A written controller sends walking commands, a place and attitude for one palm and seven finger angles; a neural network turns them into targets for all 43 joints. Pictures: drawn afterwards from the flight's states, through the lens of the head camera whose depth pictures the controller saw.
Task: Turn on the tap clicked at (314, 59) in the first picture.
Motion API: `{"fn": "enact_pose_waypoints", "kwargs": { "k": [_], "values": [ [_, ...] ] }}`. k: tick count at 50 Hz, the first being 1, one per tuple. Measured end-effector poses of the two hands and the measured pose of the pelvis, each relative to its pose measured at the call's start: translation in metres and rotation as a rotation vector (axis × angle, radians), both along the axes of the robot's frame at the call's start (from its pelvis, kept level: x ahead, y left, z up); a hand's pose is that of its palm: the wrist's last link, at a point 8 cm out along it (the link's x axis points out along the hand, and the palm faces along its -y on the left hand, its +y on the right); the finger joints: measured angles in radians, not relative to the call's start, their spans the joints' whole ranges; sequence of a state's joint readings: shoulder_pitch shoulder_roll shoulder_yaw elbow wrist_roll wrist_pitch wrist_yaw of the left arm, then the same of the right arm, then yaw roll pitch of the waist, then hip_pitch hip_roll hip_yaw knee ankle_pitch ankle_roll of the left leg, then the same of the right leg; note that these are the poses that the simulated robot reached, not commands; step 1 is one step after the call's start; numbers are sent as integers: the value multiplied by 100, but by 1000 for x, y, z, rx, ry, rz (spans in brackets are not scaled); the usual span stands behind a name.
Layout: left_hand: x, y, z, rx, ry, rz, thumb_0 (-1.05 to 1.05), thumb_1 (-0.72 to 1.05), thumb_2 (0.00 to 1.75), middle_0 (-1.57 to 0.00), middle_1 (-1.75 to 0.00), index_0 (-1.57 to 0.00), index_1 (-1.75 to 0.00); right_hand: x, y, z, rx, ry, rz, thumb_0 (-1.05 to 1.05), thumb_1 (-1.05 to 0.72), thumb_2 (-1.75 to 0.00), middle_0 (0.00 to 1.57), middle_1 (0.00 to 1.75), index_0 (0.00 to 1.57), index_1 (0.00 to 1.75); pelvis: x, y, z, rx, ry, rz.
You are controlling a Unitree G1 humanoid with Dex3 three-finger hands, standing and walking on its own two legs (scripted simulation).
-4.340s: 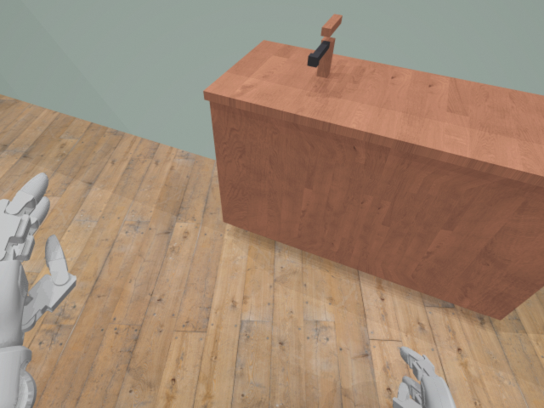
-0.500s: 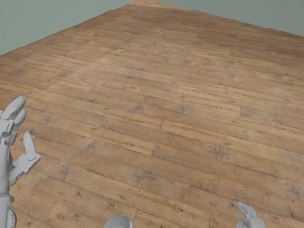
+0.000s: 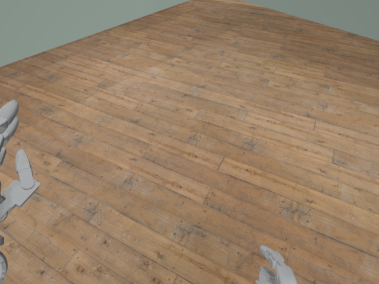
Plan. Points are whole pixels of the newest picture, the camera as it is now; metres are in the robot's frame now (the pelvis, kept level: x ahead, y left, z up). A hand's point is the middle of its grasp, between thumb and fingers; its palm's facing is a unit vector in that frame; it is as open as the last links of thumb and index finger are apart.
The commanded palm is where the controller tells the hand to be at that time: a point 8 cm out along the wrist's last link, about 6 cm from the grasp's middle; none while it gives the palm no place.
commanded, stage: walk to a spot facing it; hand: left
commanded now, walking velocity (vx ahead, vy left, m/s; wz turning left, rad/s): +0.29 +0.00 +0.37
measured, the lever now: out of the picture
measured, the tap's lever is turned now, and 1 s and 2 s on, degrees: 0 0 0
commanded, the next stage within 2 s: turn to face it in 0.24 s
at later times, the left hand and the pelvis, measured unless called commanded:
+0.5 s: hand (50, 129) +0.32 +0.27 +0.19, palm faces +0.49 -0.77 -0.41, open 7.4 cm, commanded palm +0.25 +0.30 +0.19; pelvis +0.12 +0.01 +0.01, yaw +5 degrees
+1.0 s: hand (117, 95) +0.42 +0.18 +0.20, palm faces +0.23 -0.85 -0.47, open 7.4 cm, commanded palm +0.37 +0.23 +0.19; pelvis +0.16 -0.02 +0.01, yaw -9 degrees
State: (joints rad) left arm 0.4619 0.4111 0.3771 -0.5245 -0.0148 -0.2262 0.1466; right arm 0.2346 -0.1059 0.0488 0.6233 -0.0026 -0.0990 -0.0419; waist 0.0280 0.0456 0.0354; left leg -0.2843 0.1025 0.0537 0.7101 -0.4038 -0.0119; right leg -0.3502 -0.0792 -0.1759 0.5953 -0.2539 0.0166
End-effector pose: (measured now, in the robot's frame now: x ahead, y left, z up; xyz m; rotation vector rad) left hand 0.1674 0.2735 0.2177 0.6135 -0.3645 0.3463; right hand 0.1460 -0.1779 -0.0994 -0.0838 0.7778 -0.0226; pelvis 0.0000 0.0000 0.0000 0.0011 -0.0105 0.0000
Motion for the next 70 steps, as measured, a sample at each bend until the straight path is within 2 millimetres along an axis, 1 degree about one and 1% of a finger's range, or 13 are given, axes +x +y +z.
{"fn": "enact_pose_waypoints", "kwargs": {
  "k": [4, 9, 13, 17, 22, 29, 35, 45, 50, 55, 61, 66, 70],
  "values": [
    [15, 3, -15, -85, 37, 63, 1, 89, 90, -21, -30, -21, -30, 19, -26, -11, -61, 73, 32, 1, -90, -90, 21, 30, 21, 30, 13, -3, 1, 4, -15, 31],
    [33, 2, -18, -131, 75, 70, 1, 89, 90, -21, -30, -21, -30, 46, -60, 14, -170, 84, 5, 1, -91, -90, 21, 30, 21, 30, 36, -4, 14, 25, 3, 67],
    [47, 10, -10, -113, 36, 55, 1, 89, 90, -21, -30, -21, -30, 75, -73, 36, -259, 49, -3, 1, -91, -90, 20, 30, 20, 30, 58, 3, 16, 31, 17, 88],
    [64, 29, -8, -80, -60, 52, 1, 89, 90, -21, -30, -21, -30, 110, -69, 40, -310, -24, -20, 1, -91, -90, 20, 30, 20, 30, 82, 18, 0, 15, 13, 95],
    [94, 46, -13, -78, -58, 90, 1, 89, 90, -21, -30, -21, -30, 143, -33, 34, -199, -40, -8, 1, -91, -90, 20, 30, 20, 30, 102, 16, 2, 8, 14, 104],
    [124, 9, -6, -67, 29, 56, 1, 89, 90, -21, -30, -21, -30, 174, 9, 26, -19, -68, 84, 1, -91, -90, 20, 30, 20, 30, 134, 0, 10, -2, 18, 52],
    [162, -17, -15, -52, 64, 53, 1, 89, 90, -21, -30, -21, -30, 194, -14, 0, 19, -42, 85, 1, -90, -90, 21, 30, 21, 30, 150, -20, -2, 11, 6, 6],
    [204, -51, -12, -69, 131, -119, 1, 89, 90, -21, -30, -21, -30, 169, -106, 27, -157, 19, -129, 1, -91, -90, 20, 30, 20, 30, 161, -24, 14, 42, 42, -101],
    [216, -48, -4, -55, 81, -177, 1, 89, 90, -21, -30, -22, -30, 146, -127, 42, -224, 34, -216, 1, -91, -90, 20, 30, 20, 30, 164, -16, 15, 41, 52, -161],
    [228, -39, -10, -99, 35, -226, 1, 89, 90, -21, -30, -21, -30, 127, -118, 49, -247, 30, -271, 1, -91, -90, 20, 30, 20, 30, 165, 0, 9, 18, 50, -215],
    [242, -38, -17, -114, 33, -283, 1, 89, 90, -21, -30, -21, -30, 106, -80, 46, -175, 7, -324, 1, -91, -90, 20, 30, 20, 30, 158, 11, 10, 6, 18, -305],
    [250, -69, -14, -119, 64, -369, 1, 89, 90, -21, -30, -21, -30, 84, -52, 34, -55, 10, -340, 1, -91, -90, 20, 30, 20, 30, 150, 9, 14, -34, 10, -389],
    [257, -105, -14, -58, 93, -448, 1, 89, 90, -21, -30, -21, -30, 57, -52, 19, 11, 21, -384, 1, -90, -90, 21, 30, 21, 30, 137, -4, 10, -33, 14, -450]
  ]
}}
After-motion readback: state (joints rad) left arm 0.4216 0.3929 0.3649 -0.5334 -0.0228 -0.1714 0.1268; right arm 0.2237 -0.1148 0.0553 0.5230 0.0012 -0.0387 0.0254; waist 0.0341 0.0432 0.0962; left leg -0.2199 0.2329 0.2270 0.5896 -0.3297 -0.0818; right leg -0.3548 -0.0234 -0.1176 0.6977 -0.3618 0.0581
